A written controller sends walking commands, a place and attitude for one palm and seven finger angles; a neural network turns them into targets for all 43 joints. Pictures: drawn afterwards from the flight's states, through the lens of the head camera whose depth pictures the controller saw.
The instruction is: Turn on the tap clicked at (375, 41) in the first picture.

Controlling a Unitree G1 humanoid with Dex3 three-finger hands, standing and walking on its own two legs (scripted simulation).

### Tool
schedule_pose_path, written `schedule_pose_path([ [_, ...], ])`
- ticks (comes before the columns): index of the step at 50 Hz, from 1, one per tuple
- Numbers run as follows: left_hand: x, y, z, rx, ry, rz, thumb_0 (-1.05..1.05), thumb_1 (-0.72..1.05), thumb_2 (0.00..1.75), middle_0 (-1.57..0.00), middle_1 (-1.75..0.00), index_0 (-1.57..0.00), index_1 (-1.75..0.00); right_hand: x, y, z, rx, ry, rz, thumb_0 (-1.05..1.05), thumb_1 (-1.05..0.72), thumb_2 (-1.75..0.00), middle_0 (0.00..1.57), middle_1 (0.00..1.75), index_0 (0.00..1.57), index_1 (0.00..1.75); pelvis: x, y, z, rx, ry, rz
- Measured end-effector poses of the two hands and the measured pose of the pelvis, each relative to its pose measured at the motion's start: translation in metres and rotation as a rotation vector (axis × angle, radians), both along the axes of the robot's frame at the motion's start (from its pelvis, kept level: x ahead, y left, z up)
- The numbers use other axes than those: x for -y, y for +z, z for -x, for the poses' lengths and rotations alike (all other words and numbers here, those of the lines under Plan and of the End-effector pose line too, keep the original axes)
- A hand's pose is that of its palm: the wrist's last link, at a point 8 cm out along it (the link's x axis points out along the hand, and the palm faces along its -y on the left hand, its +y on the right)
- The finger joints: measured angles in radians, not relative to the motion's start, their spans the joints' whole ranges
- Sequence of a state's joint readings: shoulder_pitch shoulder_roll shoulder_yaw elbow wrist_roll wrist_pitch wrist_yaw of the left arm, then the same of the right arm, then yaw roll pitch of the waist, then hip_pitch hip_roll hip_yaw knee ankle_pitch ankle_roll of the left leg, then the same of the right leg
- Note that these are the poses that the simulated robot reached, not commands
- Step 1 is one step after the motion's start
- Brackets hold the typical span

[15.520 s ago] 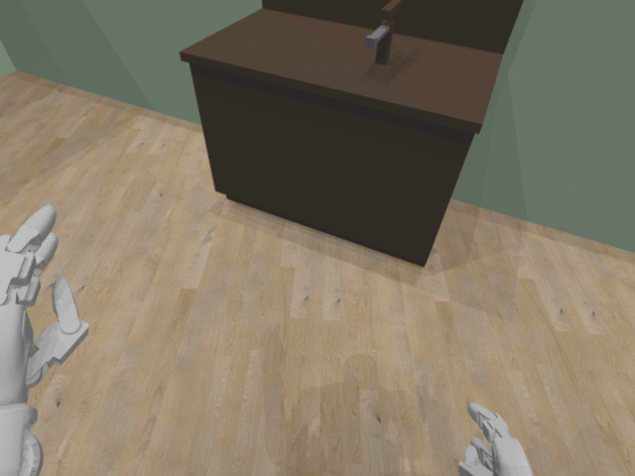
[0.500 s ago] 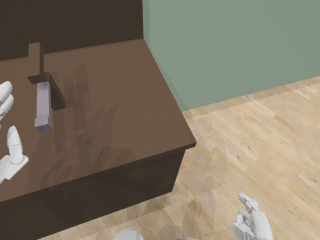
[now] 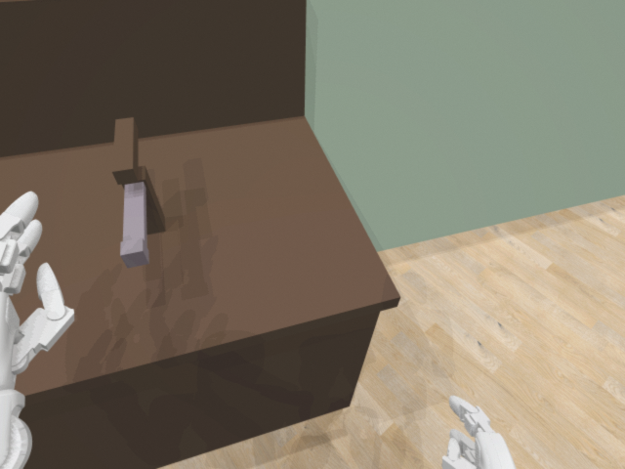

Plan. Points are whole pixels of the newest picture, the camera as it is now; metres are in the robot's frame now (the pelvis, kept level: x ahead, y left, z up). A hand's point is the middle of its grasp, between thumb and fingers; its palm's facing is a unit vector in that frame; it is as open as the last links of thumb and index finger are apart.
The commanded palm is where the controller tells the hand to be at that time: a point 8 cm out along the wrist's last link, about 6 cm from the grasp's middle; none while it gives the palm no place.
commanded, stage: come to a stop and stand still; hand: left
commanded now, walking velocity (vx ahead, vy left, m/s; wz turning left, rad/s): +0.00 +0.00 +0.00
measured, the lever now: (135, 253) +0.35 +0.28 +0.07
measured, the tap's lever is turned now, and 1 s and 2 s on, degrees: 0 0 0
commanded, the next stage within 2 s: look again from close up in 0.48 s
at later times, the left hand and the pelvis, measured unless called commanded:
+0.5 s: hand (77, 294) +0.23 +0.26 +0.16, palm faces +0.40 -0.83 -0.38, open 7.4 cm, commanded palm +0.18 +0.27 +0.18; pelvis +0.01 +0.00 +0.00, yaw -2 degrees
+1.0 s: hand (66, 294) +0.23 +0.27 +0.16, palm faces +0.37 -0.86 -0.36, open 7.4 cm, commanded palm +0.17 +0.29 +0.18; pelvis +0.00 +0.02 +0.00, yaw -1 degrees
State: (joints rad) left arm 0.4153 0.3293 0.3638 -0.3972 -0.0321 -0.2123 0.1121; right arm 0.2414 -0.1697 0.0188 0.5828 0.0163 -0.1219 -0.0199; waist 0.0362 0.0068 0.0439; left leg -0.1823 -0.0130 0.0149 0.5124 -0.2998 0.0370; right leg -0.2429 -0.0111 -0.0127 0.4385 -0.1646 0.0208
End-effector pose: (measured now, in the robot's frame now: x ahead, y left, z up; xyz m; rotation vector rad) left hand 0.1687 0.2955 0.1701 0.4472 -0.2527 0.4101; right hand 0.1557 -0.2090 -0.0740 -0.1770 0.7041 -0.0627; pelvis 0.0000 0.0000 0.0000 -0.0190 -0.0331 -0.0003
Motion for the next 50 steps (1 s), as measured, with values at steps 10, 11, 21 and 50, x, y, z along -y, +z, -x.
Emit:
schedule_pose_path([
  [10,-0.001,0.029,-0.049,0.138,-0.039,-0.071,0.02,0.9,0.9,-0.2,-0.3,-0.21,-0.31,0.019,0.001,-0.005,-0.011,0.026,0.021,0.02,-0.9,-0.9,0.2,0.3,0.2,0.3,0.009,0.0,0.001,-0.018,-0.026,-0.011],
  [11,0.01,0.029,-0.05,0.131,-0.077,-0.064,0.02,0.9,0.9,-0.2,-0.3,-0.21,-0.31,0.021,0.003,-0.006,0.009,0.009,0.015,0.02,-0.9,-0.9,0.2,0.3,0.2,0.3,0.008,0.0,-0.001,-0.019,-0.032,-0.01],
  [21,0.013,0.0,-0.031,-0.052,-0.143,-0.069,0.01,0.89,0.9,-0.22,-0.3,-0.22,-0.31,0.036,0.014,-0.007,0.021,-0.084,0.066,0.02,-0.9,-0.9,0.2,0.3,0.2,0.3,0.006,0.002,-0.01,-0.02,-0.036,-0.014],
  [50,-0.011,0.005,-0.02,0.052,-0.103,-0.014,0.02,0.89,0.9,-0.21,-0.3,-0.21,-0.31,-0.006,0.019,-0.006,0.011,0.009,0.088,0.02,-0.9,-0.9,0.2,0.3,0.2,0.3,-0.017,0.002,-0.002,0.001,-0.01,0.007],
])
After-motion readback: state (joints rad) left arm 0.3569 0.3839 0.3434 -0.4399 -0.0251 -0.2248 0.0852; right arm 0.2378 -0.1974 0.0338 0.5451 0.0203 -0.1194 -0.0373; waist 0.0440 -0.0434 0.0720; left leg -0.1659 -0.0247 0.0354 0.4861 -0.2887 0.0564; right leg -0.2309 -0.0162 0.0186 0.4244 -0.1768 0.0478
